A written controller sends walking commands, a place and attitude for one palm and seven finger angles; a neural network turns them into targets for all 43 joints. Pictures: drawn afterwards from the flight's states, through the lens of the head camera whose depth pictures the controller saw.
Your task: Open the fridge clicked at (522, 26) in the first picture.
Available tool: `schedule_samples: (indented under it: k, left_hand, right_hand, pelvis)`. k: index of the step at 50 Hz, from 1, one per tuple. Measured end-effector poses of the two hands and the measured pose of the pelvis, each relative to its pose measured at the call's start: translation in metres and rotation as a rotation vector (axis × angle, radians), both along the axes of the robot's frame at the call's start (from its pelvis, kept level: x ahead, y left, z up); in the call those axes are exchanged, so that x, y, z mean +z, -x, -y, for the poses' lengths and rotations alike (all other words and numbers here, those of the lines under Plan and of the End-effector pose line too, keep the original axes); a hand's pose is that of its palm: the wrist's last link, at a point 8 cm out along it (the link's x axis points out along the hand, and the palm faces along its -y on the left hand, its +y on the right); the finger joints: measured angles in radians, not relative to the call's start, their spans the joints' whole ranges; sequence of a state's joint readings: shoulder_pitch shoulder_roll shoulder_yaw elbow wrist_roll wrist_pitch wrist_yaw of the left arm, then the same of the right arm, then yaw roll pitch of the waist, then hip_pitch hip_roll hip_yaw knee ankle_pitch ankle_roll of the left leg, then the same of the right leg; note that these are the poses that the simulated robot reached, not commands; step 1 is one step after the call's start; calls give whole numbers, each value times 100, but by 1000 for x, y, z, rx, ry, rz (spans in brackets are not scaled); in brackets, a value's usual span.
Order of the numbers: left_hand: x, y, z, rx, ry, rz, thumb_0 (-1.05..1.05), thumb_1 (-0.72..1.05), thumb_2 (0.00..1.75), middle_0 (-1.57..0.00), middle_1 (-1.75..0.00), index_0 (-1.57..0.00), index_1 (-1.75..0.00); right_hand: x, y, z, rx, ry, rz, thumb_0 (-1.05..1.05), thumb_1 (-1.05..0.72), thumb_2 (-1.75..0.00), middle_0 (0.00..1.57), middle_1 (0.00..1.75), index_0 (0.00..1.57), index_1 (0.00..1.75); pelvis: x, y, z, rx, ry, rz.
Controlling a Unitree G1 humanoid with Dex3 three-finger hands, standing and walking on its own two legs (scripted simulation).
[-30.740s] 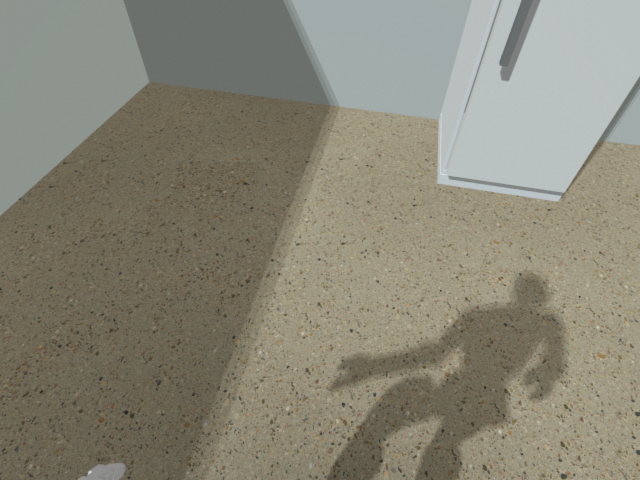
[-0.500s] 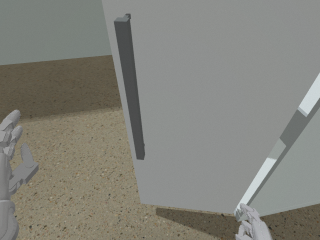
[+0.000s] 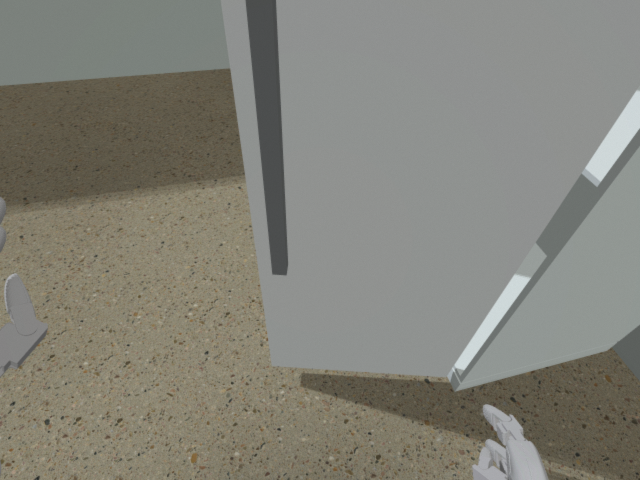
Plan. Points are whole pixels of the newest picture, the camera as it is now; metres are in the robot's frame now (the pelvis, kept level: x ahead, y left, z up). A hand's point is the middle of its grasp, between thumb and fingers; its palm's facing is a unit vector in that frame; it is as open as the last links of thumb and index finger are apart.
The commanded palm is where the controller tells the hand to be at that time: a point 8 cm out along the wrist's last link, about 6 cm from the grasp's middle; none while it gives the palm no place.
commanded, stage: step back with the hand held close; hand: left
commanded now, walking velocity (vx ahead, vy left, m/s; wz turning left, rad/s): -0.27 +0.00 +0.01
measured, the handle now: (275, 157) +0.52 +0.11 +0.13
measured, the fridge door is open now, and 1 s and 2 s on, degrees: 72 72 72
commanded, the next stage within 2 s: stop stepping back and stand still in 0.64 s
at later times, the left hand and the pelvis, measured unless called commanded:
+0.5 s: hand out of the picture +0.12 +0.27 +0.17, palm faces +0.55 -0.71 -0.44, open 7.4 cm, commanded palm +0.04 +0.30 +0.19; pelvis -0.07 -0.01 -0.02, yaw +6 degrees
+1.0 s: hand out of the picture -0.10 +0.27 +0.20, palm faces +0.62 -0.68 -0.39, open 7.4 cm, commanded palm -0.15 +0.30 +0.19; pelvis -0.25 -0.01 -0.04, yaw +7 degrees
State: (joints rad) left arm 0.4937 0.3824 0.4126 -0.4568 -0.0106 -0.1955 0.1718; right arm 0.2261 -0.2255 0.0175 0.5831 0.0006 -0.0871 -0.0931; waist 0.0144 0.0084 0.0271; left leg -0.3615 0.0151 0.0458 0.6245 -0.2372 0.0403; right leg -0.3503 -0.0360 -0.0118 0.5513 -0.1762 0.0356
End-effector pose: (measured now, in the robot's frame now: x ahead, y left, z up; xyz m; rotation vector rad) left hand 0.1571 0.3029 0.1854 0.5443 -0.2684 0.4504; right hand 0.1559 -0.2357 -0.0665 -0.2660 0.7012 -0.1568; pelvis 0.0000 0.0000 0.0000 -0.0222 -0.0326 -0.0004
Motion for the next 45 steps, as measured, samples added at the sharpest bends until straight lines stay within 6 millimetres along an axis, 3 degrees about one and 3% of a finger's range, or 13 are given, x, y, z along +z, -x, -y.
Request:
schedule_samples:
  k: [9,21,32,36,41,45]
  left_hand:
    - [1,36,-1,26,-34,85,1,89,90,-21,-31,-21,-30]
    - [2,62,3,-12,-68,138,1,89,90,-21,-31,-21,-30]
    - [3,135,9,68,-90,208,1,89,90,-21,-31,-22,-30]
    - [3,155,9,33,-58,247,1,89,90,-21,-31,-21,-30]
    - [6,177,6,-56,-85,279,1,89,90,-21,-31,-21,-30]
    - [19,219,5,-65,-119,314,1,89,90,-21,-31,-22,-30]
  right_hand:
    - [-10,21,-7,51,-2,3,2,-91,-90,21,30,20,30]
    - [-8,45,-2,62,21,41,2,-91,-90,21,30,20,30]
    - [-26,68,3,145,35,16,2,-91,-90,21,30,20,30]
    - [-29,91,-1,144,44,-6,2,-91,-90,21,30,20,30]
    - [-32,136,-6,82,39,39,2,-91,-90,21,30,20,30]
    - [-33,177,-13,78,-33,60,2,-91,-90,21,30,20,30]
  pelvis:
    - [-10,22,4,30,4,20]
    - [-17,56,7,57,-2,25]
    - [-32,99,19,117,-36,41]
    - [-34,125,14,110,-26,52]
    - [-45,165,8,79,39,97]
    - [-44,199,14,139,57,108]
